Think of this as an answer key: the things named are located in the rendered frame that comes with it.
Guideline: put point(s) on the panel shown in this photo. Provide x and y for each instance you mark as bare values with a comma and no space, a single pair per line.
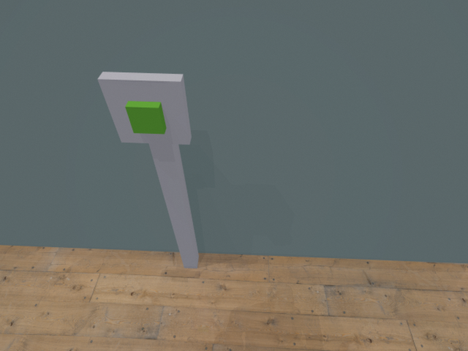
120,87

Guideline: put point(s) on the button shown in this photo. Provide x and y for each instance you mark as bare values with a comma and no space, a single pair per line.
146,117

